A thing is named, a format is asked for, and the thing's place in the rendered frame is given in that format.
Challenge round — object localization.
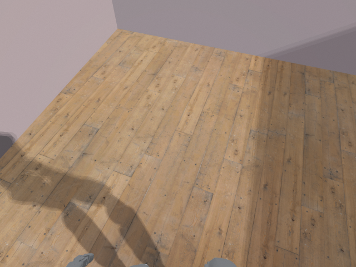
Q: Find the robot left hand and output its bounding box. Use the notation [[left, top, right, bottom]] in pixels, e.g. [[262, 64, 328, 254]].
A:
[[66, 253, 94, 267]]

